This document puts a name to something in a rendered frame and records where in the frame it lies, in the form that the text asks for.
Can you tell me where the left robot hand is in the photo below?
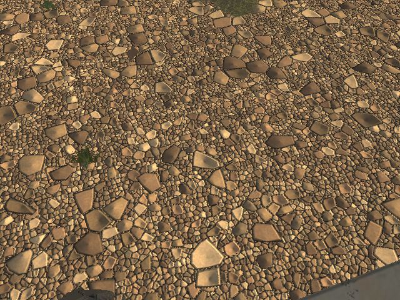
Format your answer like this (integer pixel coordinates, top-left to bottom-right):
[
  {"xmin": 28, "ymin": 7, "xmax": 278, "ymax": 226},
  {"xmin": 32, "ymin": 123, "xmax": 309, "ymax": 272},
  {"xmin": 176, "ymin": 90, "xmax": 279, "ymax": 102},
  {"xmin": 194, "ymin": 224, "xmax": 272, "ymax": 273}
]
[{"xmin": 59, "ymin": 287, "xmax": 114, "ymax": 300}]

